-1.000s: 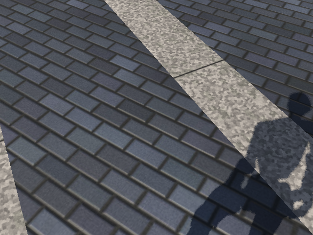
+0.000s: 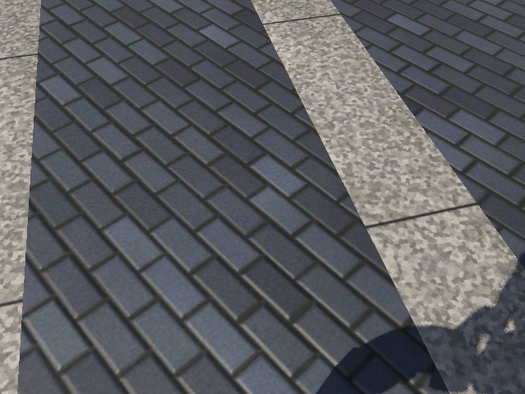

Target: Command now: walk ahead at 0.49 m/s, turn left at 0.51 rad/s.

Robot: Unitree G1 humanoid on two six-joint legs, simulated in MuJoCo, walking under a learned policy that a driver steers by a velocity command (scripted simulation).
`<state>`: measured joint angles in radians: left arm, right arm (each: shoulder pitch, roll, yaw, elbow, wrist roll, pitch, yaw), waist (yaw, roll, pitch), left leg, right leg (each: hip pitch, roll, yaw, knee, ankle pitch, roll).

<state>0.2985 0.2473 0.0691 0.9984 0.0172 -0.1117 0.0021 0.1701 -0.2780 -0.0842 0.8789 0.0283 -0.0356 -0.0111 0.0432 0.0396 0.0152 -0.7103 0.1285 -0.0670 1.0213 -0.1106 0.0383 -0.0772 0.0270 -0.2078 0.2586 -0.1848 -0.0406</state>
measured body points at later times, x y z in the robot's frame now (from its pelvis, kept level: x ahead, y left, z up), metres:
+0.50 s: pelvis +0.27 +0.09 +0.00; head +0.30 +0.12 +0.45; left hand +0.38 +0.40 -0.10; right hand +0.41 -0.16 -0.11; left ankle +0.26 +0.15 -0.75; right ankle +0.42 -0.08 -0.67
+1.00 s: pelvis +0.52 +0.11 +0.00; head +0.57 +0.13 +0.44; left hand +0.47 +0.40 -0.12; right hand +0.80 -0.05 -0.11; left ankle +0.47 +0.25 -0.68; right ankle +0.60 +0.04 -0.75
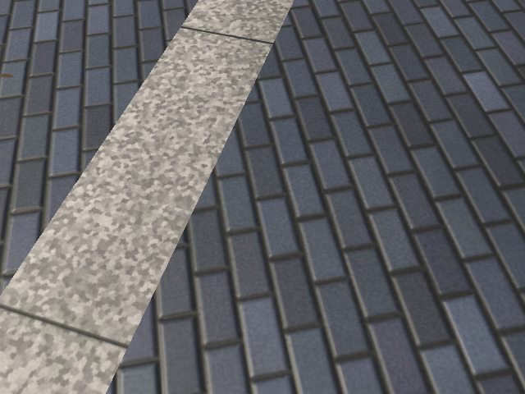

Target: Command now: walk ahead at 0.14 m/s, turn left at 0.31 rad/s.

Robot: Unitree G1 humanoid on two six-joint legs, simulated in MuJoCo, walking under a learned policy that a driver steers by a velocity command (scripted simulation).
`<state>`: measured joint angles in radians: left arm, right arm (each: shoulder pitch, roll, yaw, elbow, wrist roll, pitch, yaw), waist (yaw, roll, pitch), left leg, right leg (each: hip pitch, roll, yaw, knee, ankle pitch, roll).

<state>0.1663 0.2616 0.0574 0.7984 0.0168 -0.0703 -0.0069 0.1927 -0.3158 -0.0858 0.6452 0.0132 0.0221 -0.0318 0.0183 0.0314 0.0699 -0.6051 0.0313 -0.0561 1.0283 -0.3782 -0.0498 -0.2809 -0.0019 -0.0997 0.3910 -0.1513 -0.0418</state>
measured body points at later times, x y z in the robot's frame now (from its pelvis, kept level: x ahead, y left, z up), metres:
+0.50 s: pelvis +0.15 +0.03 +0.00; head +0.17 +0.04 +0.45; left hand +0.31 +0.29 -0.11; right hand +0.21 -0.26 -0.10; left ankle +0.08 +0.14 -0.74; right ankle +0.27 -0.12 -0.70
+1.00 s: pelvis +0.39 -0.03 +0.01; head +0.41 -0.03 +0.45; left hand +0.39 +0.25 -0.12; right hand +0.59 -0.27 -0.09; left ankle +0.55 +0.16 -0.68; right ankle +0.33 -0.11 -0.74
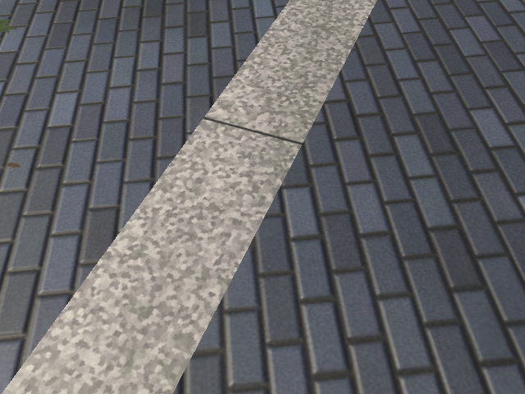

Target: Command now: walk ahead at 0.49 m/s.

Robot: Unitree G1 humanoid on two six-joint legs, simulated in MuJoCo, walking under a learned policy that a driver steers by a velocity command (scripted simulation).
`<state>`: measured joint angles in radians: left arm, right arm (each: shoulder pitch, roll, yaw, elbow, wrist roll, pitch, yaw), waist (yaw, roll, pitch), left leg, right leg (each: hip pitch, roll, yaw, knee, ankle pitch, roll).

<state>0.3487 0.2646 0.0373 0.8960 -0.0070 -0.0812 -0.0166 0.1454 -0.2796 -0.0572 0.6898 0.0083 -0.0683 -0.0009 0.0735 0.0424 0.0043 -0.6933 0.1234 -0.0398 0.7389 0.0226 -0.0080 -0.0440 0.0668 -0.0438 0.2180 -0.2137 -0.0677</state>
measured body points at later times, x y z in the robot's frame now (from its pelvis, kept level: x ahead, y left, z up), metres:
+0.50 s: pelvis +0.28 +0.05 +0.00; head +0.30 +0.06 +0.45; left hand +0.45 +0.31 -0.11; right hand +0.30 -0.23 -0.12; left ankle +0.26 +0.15 -0.75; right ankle +0.38 -0.14 -0.67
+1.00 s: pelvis +0.54 -0.06 +0.00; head +0.57 -0.09 +0.45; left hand +0.72 +0.17 -0.11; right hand +0.61 -0.38 -0.10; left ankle +0.72 +0.08 -0.67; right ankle +0.51 -0.12 -0.75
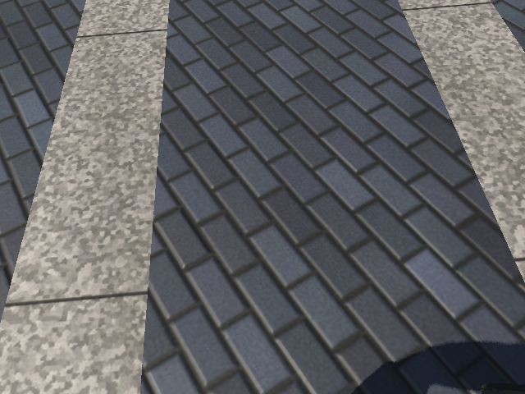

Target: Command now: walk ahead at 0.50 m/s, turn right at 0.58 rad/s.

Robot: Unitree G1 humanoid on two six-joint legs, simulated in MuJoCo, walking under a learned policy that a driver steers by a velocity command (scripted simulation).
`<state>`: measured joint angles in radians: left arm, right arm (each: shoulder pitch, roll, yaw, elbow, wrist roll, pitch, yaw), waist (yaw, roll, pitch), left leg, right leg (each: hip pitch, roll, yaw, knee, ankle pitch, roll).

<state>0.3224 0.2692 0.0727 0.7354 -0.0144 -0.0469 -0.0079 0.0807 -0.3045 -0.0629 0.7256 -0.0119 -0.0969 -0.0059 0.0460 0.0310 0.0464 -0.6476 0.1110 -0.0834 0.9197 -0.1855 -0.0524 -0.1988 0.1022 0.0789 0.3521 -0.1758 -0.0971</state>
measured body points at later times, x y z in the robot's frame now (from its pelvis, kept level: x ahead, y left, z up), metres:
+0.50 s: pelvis +0.21 +0.06 -0.01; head +0.24 +0.06 +0.44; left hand +0.39 +0.30 -0.12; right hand +0.29 -0.21 -0.13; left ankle +0.28 +0.15 -0.75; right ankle +0.21 -0.10 -0.73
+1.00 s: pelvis +0.26 +0.03 -0.01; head +0.27 +0.03 +0.44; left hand +0.41 +0.26 -0.13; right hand +0.32 -0.25 -0.14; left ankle +0.28 +0.15 -0.75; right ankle +0.22 -0.10 -0.75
